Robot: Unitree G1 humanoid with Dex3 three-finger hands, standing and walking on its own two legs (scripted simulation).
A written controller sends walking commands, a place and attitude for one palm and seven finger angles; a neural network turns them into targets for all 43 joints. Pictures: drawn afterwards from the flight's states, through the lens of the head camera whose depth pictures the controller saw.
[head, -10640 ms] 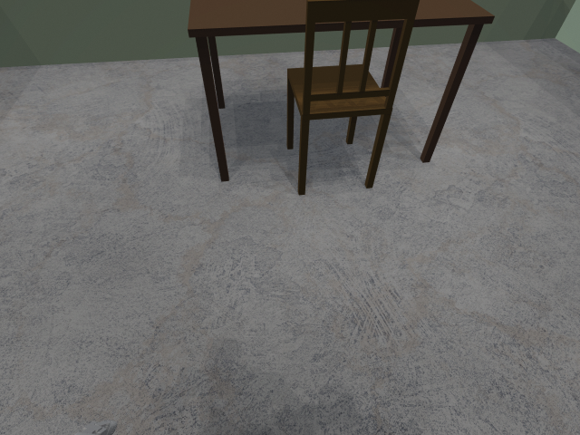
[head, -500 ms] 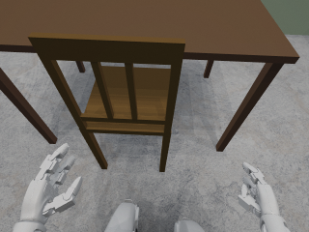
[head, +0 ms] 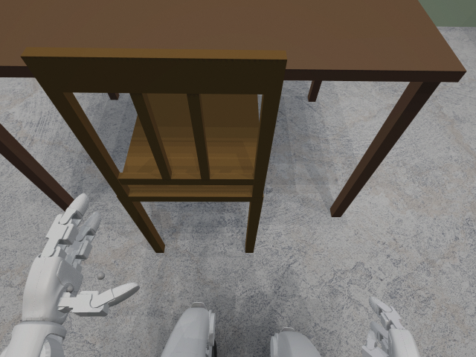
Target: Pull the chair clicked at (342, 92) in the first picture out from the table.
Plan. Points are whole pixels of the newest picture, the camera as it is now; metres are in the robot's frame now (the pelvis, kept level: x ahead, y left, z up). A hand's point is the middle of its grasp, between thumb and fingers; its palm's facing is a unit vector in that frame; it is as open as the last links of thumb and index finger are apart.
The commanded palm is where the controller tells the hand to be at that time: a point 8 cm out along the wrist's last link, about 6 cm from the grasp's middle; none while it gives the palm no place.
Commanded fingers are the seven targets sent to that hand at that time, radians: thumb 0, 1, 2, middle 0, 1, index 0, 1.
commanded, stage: raise the hand toward the chair's back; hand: left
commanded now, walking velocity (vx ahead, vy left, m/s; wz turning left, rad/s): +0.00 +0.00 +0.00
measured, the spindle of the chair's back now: (154, 140) +0.51 +0.20 +0.01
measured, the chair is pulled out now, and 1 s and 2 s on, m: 0.00 0.00 0.00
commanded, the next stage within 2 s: aim the fingers beside a spindle in 1.16 s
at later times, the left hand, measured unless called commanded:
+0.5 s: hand (80, 274) +0.22 +0.23 +0.06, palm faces +0.08 -1.00 -0.05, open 16.8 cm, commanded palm +0.20 +0.28 +0.07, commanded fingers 0.00 -0.50 0.30 -0.06 -0.08 -0.06 -0.08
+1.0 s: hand (99, 259) +0.24 +0.21 +0.06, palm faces +0.07 -1.00 -0.06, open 16.9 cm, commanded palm +0.22 +0.26 +0.07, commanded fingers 0.00 -0.50 0.30 -0.06 -0.08 -0.06 -0.08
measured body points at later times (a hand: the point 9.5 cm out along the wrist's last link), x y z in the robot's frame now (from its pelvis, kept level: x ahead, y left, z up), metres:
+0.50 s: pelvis -0.01 +0.02 +0.01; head +0.07 +0.04 +0.45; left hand +0.21 +0.29 +0.06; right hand +0.20 -0.19 -0.06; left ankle +0.07 +0.11 -0.64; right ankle -0.01 -0.11 -0.64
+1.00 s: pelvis +0.00 +0.00 +0.01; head +0.08 +0.01 +0.45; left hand +0.23 +0.27 +0.07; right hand +0.18 -0.24 -0.07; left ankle +0.07 +0.11 -0.64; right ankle -0.01 -0.11 -0.64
